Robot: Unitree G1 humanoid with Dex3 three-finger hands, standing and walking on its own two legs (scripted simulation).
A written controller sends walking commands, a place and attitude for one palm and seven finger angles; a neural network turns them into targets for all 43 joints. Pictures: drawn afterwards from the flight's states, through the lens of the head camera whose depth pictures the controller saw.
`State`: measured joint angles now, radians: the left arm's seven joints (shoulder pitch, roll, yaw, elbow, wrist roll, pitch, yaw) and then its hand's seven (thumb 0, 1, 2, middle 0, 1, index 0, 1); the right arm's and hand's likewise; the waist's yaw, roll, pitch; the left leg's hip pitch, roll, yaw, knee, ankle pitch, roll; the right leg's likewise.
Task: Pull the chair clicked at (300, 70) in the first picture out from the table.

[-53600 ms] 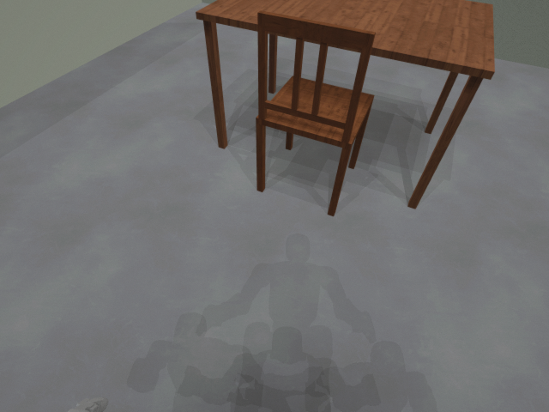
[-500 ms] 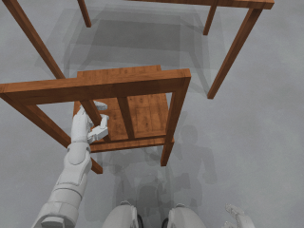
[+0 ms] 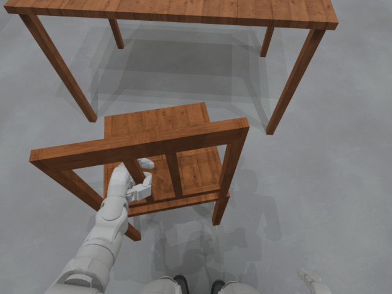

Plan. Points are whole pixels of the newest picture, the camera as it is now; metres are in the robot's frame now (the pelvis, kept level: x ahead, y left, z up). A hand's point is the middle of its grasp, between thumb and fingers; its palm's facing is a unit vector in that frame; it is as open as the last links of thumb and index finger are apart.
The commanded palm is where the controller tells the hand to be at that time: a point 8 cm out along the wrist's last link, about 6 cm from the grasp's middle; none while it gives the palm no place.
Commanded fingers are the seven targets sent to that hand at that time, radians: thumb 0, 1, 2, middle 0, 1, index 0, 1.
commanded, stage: step backward, pulling the chair out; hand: left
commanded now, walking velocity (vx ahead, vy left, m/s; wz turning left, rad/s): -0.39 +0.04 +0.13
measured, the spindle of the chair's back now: (141, 181) +0.37 +0.14 -0.10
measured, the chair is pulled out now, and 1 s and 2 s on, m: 0.40 0.47 0.57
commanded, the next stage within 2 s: none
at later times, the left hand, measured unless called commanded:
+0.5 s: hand (144, 209) +0.29 +0.12 -0.07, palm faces -0.01 -0.98 -0.18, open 5.5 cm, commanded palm +0.27 +0.17 -0.06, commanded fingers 0.00 0.90 0.90 -0.50 -1.45 -0.50 -1.45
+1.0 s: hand (145, 215) +0.28 +0.12 -0.06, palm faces +0.05 -0.98 -0.17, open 5.5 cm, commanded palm +0.25 +0.17 -0.06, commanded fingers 0.00 0.90 0.90 -0.50 -1.45 -0.50 -1.45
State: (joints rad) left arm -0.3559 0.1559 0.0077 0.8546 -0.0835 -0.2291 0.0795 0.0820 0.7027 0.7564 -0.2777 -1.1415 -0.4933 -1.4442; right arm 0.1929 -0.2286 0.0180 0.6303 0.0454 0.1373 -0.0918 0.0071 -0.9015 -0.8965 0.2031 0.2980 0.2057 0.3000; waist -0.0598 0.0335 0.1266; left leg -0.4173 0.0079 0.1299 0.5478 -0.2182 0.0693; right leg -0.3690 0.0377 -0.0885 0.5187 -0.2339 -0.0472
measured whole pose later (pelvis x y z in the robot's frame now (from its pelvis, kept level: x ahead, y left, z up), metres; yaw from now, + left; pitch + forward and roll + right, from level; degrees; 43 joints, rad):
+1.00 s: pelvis -0.07 -0.02 -0.01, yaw +3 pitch +0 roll +0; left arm -0.40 0.17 0.01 0.89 -0.05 -0.24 0.10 0.07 0.65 0.80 -0.30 -1.20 -0.50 -1.44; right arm 0.14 -0.22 0.01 0.73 0.03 0.00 -0.09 0.01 -0.90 -0.90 0.21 0.30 0.21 0.30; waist -0.06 0.00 0.19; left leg -0.52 -0.04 -0.02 0.94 -0.42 -0.01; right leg -0.40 0.03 -0.12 0.57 -0.18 -0.09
